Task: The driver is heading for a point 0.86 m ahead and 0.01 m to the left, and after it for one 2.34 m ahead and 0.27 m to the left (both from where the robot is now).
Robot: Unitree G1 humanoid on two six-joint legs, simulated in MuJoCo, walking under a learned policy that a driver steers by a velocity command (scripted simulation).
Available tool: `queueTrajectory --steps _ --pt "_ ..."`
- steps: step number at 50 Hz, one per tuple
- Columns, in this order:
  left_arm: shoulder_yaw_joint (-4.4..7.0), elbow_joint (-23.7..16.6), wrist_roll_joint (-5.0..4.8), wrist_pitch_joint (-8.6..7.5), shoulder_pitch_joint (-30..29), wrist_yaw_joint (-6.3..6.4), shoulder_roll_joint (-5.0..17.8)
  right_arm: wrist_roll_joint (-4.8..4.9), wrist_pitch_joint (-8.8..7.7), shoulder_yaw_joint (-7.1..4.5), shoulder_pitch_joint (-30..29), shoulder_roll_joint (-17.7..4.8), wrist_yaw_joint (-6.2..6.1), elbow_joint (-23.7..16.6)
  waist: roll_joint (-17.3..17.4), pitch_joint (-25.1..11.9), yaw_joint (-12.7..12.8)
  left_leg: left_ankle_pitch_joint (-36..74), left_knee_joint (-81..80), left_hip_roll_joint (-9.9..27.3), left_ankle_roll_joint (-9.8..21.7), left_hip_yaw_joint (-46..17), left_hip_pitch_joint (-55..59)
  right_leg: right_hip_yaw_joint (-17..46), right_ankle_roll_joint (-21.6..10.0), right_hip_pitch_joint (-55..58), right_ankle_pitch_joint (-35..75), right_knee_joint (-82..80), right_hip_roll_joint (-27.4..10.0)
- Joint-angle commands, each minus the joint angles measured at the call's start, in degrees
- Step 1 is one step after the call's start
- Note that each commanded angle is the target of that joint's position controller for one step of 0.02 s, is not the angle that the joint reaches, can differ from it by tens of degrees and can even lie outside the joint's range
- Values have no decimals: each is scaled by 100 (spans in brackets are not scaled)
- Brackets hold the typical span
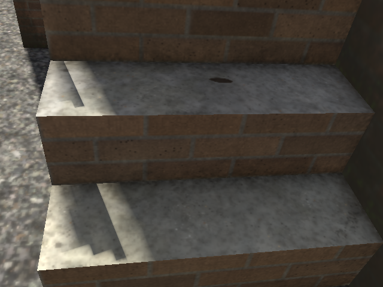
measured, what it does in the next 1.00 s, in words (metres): climbs: left foot, then right foot 0.27 m higher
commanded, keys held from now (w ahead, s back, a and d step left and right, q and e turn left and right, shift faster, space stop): w+e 0.14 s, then w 0.36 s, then w+q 0.50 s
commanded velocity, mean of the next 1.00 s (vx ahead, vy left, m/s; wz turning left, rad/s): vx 0.45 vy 0.07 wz -0.04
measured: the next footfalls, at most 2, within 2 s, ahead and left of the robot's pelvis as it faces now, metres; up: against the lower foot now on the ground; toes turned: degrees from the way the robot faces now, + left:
left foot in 0.30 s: +0.04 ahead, +0.10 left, +0.00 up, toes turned -3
right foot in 0.46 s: +0.14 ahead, -0.12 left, +0.27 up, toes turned -8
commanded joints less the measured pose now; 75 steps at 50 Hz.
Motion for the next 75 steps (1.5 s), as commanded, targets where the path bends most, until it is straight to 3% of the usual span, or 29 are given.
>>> queueTrajectory --steps 1,9,12,14,16,18,20,24,29,31,32,33,35,38,41,43,45,48,51,53,54,55,57,59,63,69,71,72,75 --pt "-33 381 204 -320 864 211 -391 -450 -427 101 -2154 -183 170 -1687 650 975 492 -1411 2573 -542 -438 -477 -3051 3377 -746 1823 4909 -2668 -923" --pt "148 372 220 -749 2223 613 -70 -161 -10 442 -3801 272 132 -2707 65 284 635 -2580 -390 -643 -517 -420 -3218 3392 -352 3472 7509 -3630 -1710" --pt "141 -15 293 -807 894 485 298 285 166 247 -1751 -1 -8 -2103 139 -538 -762 -431 -4337 -704 -33 411 3193 2141 8 -42 10356 -3425 -1382" --pt "347 -216 252 -897 -244 211 802 243 255 -167 -93 -831 -392 -1398 1865 -394 -1913 1453 -7456 -67 300 -168 5224 1718 949 -1050 6043 214 -456" --pt "363 -745 -16 -844 284 118 451 -177 350 -191 -1467 -1133 -455 -1122 165 954 -163 4174 -7589 937 205 -9 4442 1420 883 -2631 2607 4299 -281" --pt "225 -1314 -130 -513 976 222 276 -378 154 -253 -1567 -976 -659 -1101 -334 -640 459 5172 -6289 2226 895 -385 6306 1293 1113 -4614 1658 6119 -999" --pt "123 -1550 205 -274 143 250 198 -53 -36 -233 -1851 -706 -484 -985 -293 388 397 758 -7252 1589 448 117 4085 1123 1011 -4441 1907 5744 -1227" --pt "-110 -2465 140 -121 -1608 227 -118 98 -255 -242 -959 -667 -243 -162 738 1940 156 3099 -8509 828 293 897 1437 121 679 -3559 2319 4179 -1243" --pt "-375 -2343 225 -658 -1306 -88 142 228 140 -293 -828 -1028 -536 -397 87 -506 488 8940 -5977 127 -8 474 3185 -719 652 -79 3193 -825 -1066" --pt "42 -937 -182 -708 2001 -72 805 162 -83 -488 -2515 -1653 -468 -1097 -782 -1597 2024 5911 -2116 -669 -805 327 433 306 641 4865 7830 -4731 -1614" --pt "178 -664 -337 -420 1238 77 965 39 -80 -605 -2447 -1468 -446 -1156 -1313 -386 1448 -1214 -183 -1486 -440 262 -93 493 392 4180 8554 -6954 -1957" --pt "173 -639 212 -377 -280 -40 1225 -48 75 -598 -972 -858 -682 -1173 -1281 1265 163 -3623 2589 -1699 -301 -201 -1387 697 338 3710 8518 -8091 -2766" --pt "244 -350 715 -481 -660 222 1284 420 507 -487 -24 -256 -746 -1945 -921 922 -1020 -5710 5224 -1727 -373 439 -3841 -638 1236 5851 14688 -6067 -3224" --pt "475 -43 754 -535 2268 604 1446 526 517 -41 -3064 -254 -452 -3269 -918 -1407 780 -6497 5459 -1353 -411 640 -8131 776 704 11077 18644 -2373 -3731" --pt "734 -1301 349 -613 -997 808 2011 328 573 253 -1349 -509 -66 -3181 -154 -2479 -1061 -4809 -1689 -1022 -52 -641 -2421 -268 1371 6480 15926 -1452 -2930" --pt "616 -2081 60 -836 -2603 674 1921 -119 1038 -196 1002 -1052 -254 -2273 729 -1879 -2135 -2287 -6094 -625 577 -912 1694 599 758 2866 13499 1 -3138" --pt "227 -2956 156 -783 -2882 225 1002 -83 968 -681 818 -1890 -493 -1514 4669 -764 -1386 5584 -4140 -255 987 -1334 6871 49 1570 -4407 435 3432 -872" --pt "59 -3037 608 -769 -2340 149 1233 25 556 -644 -1005 -1444 -941 -2243 1471 -903 -656 4021 -3699 340 279 -2895 4358 1938 1252 -4578 -1052 5311 -1534" --pt "226 -2332 50 -308 1405 519 1705 -244 194 -586 -3858 -1622 -518 -2535 -1036 -96 2252 4224 -4377 -867 -134 -721 -583 -541 1299 1630 972 -244 -884" --pt "445 -828 -103 -11 4616 817 1148 25 108 -295 -4958 -385 -260 -2389 -1708 -597 3406 -1778 1676 -2399 -621 434 -3067 314 493 4844 5955 -2773 -1952" --pt "281 -1195 272 -90 2947 862 955 11 111 -47 -4172 530 -75 -2768 -1621 -300 1689 -1672 4185 -2619 -645 -1619 -4008 2364 634 4115 4494 -1660 -1786" --pt "227 -1112 328 -254 3274 747 690 -125 -39 115 -4995 571 10 -3017 -1064 604 2241 -1851 5108 -2388 -596 -1597 -4400 1796 695 3696 5307 -2351 -1852" --pt "-345 -1007 270 -671 1440 486 -338 -66 -83 304 -3055 686 -28 -2860 156 1888 -166 -2301 5015 -2238 -393 -1151 -5628 1761 746 3000 9794 -3187 -2333" --pt "-80 -1175 157 -878 735 449 246 -109 458 198 -2250 297 34 -2668 -325 1544 -696 -3077 5239 -1797 -374 -983 -5003 2167 756 1610 7784 -4088 -3177" --pt "-124 -614 -6 -869 848 504 463 119 950 367 -4464 580 -132 -3377 290 2537 -283 -2391 3387 -1070 -6 215 -4760 502 1369 -50 6890 -5661 -2287" --pt "353 -705 -577 -999 1346 563 1738 348 1384 81 -2188 -491 -148 -2697 -378 -1512 -1014 -2988 -1658 -1525 585 1405 825 268 860 2918 16555 -2873 -3264" --pt "437 -1398 -117 -840 141 218 1456 176 1308 -215 -1865 -964 2 -2140 1021 -986 -1244 -1880 -4997 -759 1656 -1431 2698 100 1241 -358 4981 1760 -1344" --pt "348 -1875 125 -731 -249 82 893 -72 1221 -346 -1796 -1073 -121 -2170 1399 -934 -1372 -1578 -5953 1003 2819 -4941 2322 842 1398 -2489 3184 6616 -643" --pt "-213 -2528 175 -486 -604 364 -718 -48 888 -220 -1999 -621 -211 -1052 102 1046 31 -3774 -6321 537 1052 -3351 122 1579 780 -3896 3017 7437 -1125"
Keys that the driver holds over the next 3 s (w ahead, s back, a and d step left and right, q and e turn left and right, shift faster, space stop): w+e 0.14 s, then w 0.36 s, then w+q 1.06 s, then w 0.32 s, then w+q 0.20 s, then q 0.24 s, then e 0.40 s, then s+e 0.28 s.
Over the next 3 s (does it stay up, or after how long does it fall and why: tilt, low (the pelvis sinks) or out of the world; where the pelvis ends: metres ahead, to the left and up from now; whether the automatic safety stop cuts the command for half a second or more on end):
stays up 0.73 0.03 0.75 its command is cut before an obstacle after 0.7 s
